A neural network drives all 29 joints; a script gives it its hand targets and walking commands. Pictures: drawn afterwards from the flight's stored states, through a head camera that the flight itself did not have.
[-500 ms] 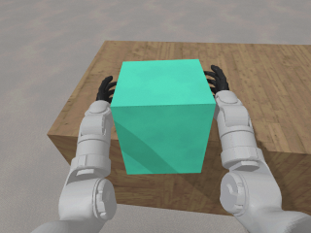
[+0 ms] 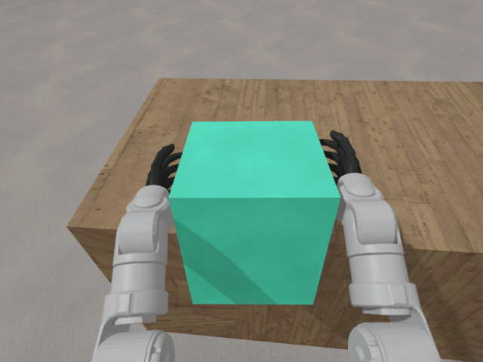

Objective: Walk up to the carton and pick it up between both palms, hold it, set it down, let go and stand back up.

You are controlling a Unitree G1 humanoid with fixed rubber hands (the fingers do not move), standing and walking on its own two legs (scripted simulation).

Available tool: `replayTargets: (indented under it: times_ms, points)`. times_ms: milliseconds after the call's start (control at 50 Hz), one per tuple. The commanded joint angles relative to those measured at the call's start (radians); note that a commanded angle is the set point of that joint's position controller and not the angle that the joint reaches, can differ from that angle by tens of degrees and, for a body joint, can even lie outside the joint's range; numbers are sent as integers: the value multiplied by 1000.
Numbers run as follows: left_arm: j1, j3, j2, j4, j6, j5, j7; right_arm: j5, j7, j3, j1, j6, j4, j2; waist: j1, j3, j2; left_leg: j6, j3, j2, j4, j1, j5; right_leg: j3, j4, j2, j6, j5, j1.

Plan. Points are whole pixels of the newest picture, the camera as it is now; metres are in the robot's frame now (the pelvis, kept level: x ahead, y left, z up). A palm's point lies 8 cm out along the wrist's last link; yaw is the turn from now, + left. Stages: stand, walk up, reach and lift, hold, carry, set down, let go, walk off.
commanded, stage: reach and lift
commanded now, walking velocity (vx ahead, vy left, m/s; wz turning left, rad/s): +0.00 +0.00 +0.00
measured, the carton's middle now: (252, 212) +0.34 -0.01 +0.07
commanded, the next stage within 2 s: hold in 0.20 s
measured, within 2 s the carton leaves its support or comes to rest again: neither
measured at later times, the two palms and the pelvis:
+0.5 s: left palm (145, 185) +0.34 +0.16 +0.15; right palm (341, 161) +0.35 -0.14 +0.17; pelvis -0.02 +0.01 +0.00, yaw +0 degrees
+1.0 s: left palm (150, 185) +0.33 +0.15 +0.16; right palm (352, 163) +0.34 -0.16 +0.18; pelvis -0.03 +0.00 +0.00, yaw -1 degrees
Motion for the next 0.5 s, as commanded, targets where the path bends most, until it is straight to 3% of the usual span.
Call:
replayTargets:
  times_ms: [0, 60, 140, 220, 280, 360, 480]
  points:
    - [-794, -404, -391, -365, -131, -183, -96, 181, 108, 401, -690, -88, -290, 432, -4, -522, -15, 10, -60, -8, 105, 78, 225, 67, 133, -43, 62, 339, 191]
    - [-864, -451, -426, -390, -151, -205, -87, 211, 108, 445, -763, -110, -305, 465, -5, -614, -19, 9, -60, -1, 139, 59, 177, 71, 154, -43, 55, 273, 149]
    - [-877, -456, -460, -320, -137, -197, -74, 207, 113, 446, -809, -108, -229, 486, 8, -618, -23, 4, -54, 9, 146, 4, 76, 67, 155, -40, 45, 139, 99]
    - [-825, -372, -447, -175, -81, -125, -73, 154, 136, 353, -791, -70, -80, 445, 28, -474, -15, 1, -38, 12, 126, -54, -60, 54, 124, -34, 33, -25, 24]
    - [-799, -296, -422, -107, -42, -78, -82, 104, 164, 258, -746, -38, 32, 398, 21, -364, 9, -7, -31, 8, 112, -57, -103, 42, 95, -20, 20, -85, -11]
    - [-776, -227, -396, -105, -33, -39, -101, 57, 192, 176, -704, -35, 71, 362, 8, -338, 29, -12, -27, 0, 113, 5, -27, 41, 80, -13, 21, -11, 8]
    - [-837, -302, -456, -257, -78, -83, -129, 96, 211, 257, -736, -77, -71, 435, 5, -477, 30, -15, -43, -4, 119, 91, 182, 61, 90, -10, 29, 199, 115]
